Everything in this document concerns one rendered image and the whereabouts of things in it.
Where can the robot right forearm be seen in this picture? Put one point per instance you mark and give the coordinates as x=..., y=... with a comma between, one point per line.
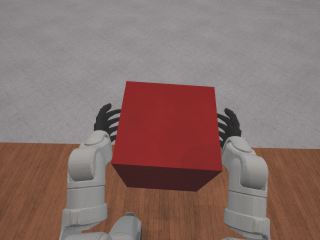
x=248, y=189

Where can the robot left shin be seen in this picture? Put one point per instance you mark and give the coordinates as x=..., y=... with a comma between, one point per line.
x=130, y=214

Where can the robot left forearm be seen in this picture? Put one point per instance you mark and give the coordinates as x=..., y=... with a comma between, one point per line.
x=86, y=177

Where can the carton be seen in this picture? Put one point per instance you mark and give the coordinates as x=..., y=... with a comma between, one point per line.
x=167, y=137

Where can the right robot hand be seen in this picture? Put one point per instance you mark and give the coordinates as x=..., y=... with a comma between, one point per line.
x=232, y=128

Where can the robot left thigh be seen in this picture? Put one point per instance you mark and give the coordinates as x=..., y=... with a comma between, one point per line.
x=126, y=228

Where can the left robot hand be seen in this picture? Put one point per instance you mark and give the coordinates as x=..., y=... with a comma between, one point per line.
x=102, y=122

